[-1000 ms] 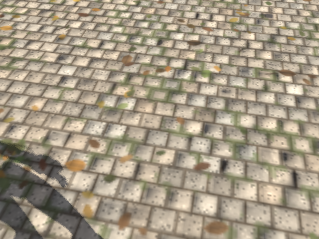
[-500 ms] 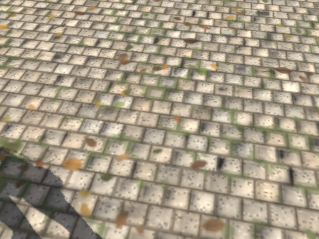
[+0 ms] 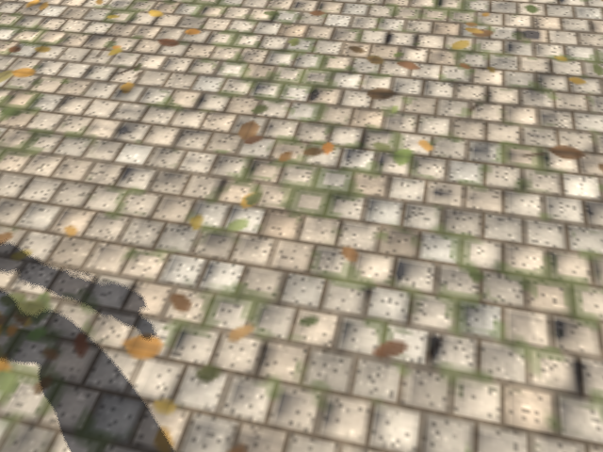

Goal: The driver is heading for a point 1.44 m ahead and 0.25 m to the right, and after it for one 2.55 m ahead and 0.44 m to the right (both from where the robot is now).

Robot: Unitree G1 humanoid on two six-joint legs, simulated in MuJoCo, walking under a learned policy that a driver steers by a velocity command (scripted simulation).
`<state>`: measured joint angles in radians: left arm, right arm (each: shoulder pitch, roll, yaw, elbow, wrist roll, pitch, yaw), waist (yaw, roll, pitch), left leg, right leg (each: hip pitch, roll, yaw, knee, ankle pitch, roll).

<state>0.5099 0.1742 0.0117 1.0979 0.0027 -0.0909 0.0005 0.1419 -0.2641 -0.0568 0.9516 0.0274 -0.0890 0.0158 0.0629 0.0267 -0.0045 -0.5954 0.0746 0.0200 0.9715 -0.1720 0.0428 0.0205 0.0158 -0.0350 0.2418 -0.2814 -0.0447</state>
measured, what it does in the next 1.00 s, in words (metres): walks ahead: left foot, then right foot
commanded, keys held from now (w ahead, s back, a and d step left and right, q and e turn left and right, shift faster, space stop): w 1.00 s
